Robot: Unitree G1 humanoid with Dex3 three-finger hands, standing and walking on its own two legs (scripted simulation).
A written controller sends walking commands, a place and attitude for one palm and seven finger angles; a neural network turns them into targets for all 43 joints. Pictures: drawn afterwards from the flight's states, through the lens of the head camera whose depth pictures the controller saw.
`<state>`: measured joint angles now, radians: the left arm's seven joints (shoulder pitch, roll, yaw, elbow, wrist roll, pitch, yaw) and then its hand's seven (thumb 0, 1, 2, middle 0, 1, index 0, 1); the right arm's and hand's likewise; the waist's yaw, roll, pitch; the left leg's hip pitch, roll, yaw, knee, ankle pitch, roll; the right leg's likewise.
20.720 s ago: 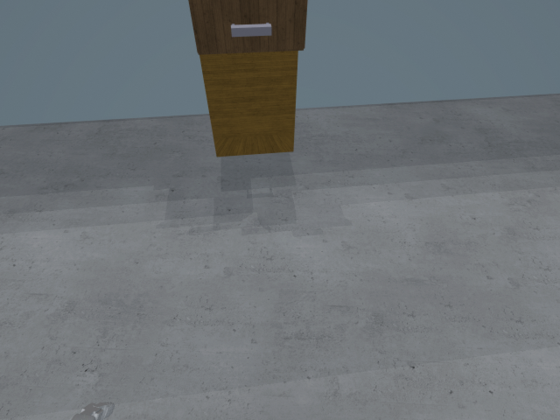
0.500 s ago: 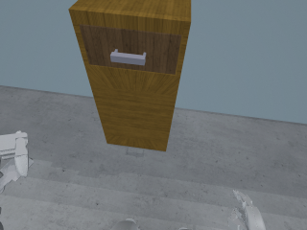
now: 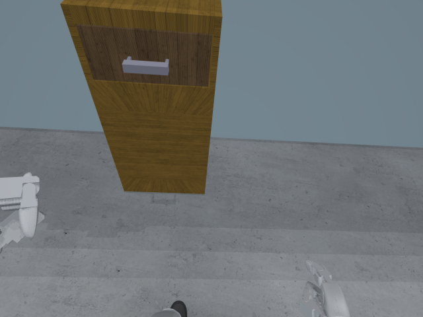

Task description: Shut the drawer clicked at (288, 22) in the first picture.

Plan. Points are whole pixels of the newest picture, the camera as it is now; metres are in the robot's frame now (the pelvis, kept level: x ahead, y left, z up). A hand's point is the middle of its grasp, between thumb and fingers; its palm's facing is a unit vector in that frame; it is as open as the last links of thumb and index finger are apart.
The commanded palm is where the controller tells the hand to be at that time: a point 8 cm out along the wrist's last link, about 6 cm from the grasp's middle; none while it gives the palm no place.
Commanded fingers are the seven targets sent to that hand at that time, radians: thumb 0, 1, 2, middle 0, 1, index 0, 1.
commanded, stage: stop stepping back and stand still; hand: left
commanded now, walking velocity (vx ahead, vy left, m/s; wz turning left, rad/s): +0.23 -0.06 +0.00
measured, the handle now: (147, 63) +0.81 +0.22 +0.04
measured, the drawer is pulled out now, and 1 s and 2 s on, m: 0.00 0.00 0.00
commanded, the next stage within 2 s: let the arm hang, fingers relaxed in 1.12 s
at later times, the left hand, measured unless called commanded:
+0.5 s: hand out of the picture +0.12 +0.23 +0.19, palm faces +0.36 -0.81 -0.46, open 3.3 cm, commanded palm +0.07 +0.28 +0.19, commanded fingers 0.00 0.90 0.90 -1.40 -1.60 -1.40 -1.60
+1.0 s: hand (3, 273) +0.15 +0.24 +0.17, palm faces +0.35 -0.81 -0.47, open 3.2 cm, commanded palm +0.09 +0.28 +0.19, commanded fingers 0.00 0.90 0.90 -1.40 -1.60 -1.40 -1.60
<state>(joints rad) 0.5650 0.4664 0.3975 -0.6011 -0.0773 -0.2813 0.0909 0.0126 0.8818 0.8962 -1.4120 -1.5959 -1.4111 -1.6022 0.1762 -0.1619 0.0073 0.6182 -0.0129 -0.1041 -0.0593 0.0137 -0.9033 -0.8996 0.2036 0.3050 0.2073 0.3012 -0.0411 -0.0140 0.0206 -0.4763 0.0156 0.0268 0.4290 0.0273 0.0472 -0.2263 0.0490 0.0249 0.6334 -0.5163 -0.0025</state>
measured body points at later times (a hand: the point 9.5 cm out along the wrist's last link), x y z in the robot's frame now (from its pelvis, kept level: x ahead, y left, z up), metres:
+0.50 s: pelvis -0.06 +0.00 +0.01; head -0.06 +0.01 +0.46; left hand +0.10 +0.27 +0.21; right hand +0.10 -0.21 -0.07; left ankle -0.01 +0.11 -0.71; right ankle -0.05 -0.11 -0.73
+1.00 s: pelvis -0.04 +0.00 +0.01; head -0.02 +0.00 +0.46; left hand +0.12 +0.28 +0.20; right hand +0.14 -0.23 -0.07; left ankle -0.02 +0.11 -0.73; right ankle -0.05 -0.11 -0.73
